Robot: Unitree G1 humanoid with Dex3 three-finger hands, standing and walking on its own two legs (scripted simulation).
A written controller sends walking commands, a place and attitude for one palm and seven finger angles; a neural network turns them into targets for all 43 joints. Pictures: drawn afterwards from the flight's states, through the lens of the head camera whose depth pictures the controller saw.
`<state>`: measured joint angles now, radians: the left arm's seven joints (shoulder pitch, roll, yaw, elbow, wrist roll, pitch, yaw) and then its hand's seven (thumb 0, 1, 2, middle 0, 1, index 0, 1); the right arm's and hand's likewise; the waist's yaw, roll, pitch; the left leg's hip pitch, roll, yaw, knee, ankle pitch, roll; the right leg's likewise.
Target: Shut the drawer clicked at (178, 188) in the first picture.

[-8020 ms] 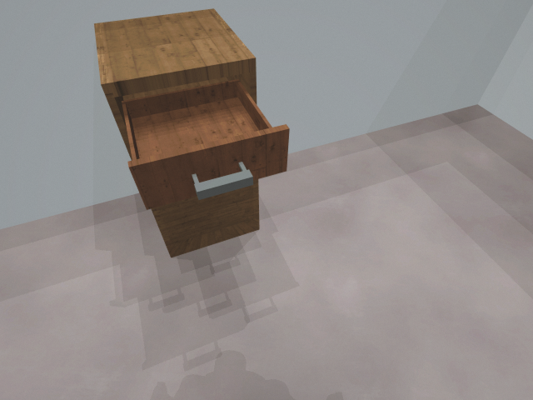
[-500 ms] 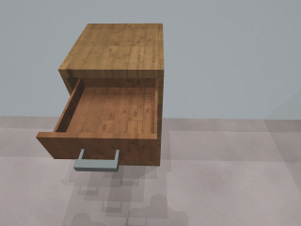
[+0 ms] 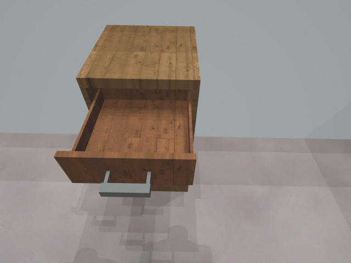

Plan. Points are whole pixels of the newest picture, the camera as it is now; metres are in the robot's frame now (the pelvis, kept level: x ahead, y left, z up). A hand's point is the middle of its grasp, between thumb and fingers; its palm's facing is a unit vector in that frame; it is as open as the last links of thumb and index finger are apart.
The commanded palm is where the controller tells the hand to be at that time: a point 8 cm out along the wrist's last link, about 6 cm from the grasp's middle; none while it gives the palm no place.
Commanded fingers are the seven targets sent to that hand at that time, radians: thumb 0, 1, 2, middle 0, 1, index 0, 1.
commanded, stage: come to a stop and stand still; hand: left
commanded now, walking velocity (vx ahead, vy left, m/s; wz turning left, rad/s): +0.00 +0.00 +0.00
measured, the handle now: (127, 182) +0.33 +0.16 -0.06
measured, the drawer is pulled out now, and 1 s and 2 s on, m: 0.30 0.30 0.29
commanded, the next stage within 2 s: look again from close up in 0.32 s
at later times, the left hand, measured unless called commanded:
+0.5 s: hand out of the picture +0.01 +0.17 -0.18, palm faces +0.03 -0.98 -0.17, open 7.4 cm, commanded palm none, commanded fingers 0.00 0.90 0.90 -0.20 -0.30 -0.20 -0.30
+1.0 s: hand out of the picture +0.01 +0.16 -0.17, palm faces +0.03 -0.98 -0.17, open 7.4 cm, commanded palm none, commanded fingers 0.00 0.90 0.90 -0.20 -0.30 -0.20 -0.30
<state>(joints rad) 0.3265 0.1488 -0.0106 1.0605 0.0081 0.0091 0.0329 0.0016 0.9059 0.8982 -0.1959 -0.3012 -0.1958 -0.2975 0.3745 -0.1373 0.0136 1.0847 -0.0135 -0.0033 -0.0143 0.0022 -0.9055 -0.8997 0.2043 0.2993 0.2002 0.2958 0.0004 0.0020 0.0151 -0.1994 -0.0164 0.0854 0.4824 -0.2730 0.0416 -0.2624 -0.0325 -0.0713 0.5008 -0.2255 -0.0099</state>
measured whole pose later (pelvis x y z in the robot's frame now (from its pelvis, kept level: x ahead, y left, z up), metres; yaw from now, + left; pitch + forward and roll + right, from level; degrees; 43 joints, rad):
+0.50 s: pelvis +0.02 +0.01 +0.00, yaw -1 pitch -2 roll +0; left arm 0.31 0.13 -0.02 1.11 0.01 0.00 0.04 0.00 0.91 0.90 -0.20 -0.30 -0.20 -0.30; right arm 0.29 -0.14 0.01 1.12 -0.01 -0.02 -0.03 0.00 -0.92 -0.90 0.20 0.30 0.20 0.30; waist 0.01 -0.01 0.02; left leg -0.13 -0.02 0.10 0.44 -0.29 0.05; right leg -0.20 -0.04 -0.06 0.47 -0.24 0.01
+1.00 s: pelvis +0.02 +0.00 +0.00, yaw -1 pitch -2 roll +0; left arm 0.32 0.12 -0.02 1.11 0.01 0.00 0.04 0.00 0.91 0.90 -0.20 -0.30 -0.20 -0.30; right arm 0.32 -0.12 0.01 1.15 0.00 -0.03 -0.03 0.00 -0.91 -0.90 0.20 0.30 0.20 0.30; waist 0.01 0.00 0.02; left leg -0.11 -0.02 0.10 0.42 -0.27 0.04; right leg -0.19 -0.03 -0.06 0.46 -0.23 0.00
